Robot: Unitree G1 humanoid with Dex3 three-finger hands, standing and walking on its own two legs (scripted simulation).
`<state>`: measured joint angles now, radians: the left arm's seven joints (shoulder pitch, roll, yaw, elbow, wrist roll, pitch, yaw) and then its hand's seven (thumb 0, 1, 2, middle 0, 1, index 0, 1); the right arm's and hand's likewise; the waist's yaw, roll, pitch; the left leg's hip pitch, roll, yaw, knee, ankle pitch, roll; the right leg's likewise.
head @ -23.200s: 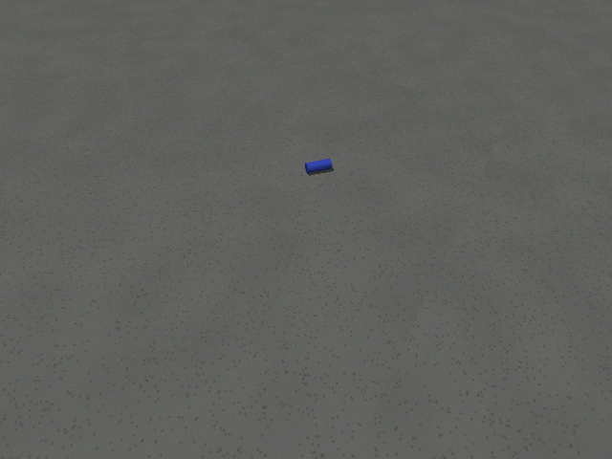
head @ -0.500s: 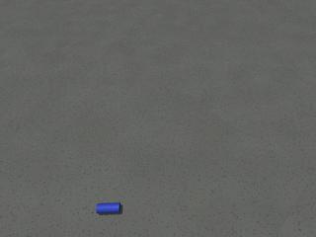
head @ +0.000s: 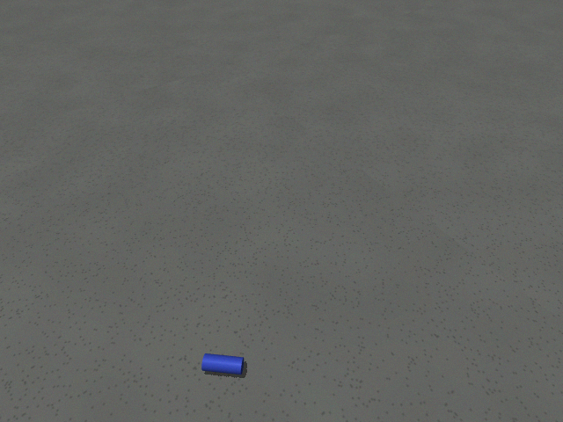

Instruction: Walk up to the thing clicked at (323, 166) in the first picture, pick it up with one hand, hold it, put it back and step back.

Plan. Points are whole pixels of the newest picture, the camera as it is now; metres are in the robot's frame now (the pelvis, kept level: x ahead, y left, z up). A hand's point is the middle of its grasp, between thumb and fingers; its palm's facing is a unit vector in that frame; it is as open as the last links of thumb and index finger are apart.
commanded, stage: walk up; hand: left
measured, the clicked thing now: (223, 363) +0.48 +0.20 -0.73
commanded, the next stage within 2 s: stand in 1.46 s
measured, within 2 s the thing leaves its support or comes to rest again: neither
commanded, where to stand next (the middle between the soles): +0.07 -0.01 m, yaw -5 degrees
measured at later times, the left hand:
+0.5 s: hand out of the picture +0.13 +0.27 -0.15, palm faces -0.03 -0.94 -0.35, open 7.4 cm
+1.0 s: hand (145, 397) +0.22 +0.23 -0.13, palm faces -0.10 -0.93 -0.34, open 7.4 cm
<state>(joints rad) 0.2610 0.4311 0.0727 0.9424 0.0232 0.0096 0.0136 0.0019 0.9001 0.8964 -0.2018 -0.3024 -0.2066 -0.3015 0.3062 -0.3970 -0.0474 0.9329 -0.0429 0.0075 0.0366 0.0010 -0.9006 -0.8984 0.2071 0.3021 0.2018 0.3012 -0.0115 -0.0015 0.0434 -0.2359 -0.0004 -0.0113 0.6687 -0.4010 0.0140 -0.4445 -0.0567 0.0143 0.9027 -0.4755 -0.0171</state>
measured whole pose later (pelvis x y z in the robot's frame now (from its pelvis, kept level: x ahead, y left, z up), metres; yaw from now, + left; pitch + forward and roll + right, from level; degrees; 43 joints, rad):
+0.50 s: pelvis +0.07 +0.00 +0.00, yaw -1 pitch -3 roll +0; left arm 0.24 0.41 0.04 0.95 0.00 0.00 -0.02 0.00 0.90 0.90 -0.20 -0.30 -0.21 -0.30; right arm 0.26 -0.39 -0.02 0.92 -0.03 -0.07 0.00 0.00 -0.90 -0.90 0.21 0.30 0.20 0.30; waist 0.00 -0.04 0.07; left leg -0.18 0.02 0.06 0.62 -0.39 0.01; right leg -0.39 0.00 0.04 0.79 -0.42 -0.03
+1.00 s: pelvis +0.05 -0.01 +0.01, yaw -4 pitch -3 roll +1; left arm 0.00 0.37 0.01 1.00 0.00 0.01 -0.01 0.00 0.90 0.90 -0.20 -0.30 -0.21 -0.30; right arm 0.12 -0.37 0.00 1.05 0.00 0.00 0.01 0.00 -0.90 -0.90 0.21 0.30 0.20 0.30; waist -0.02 -0.03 0.12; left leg -0.17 0.02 0.05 0.57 -0.35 -0.02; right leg -0.35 -0.02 0.05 0.57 -0.17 0.02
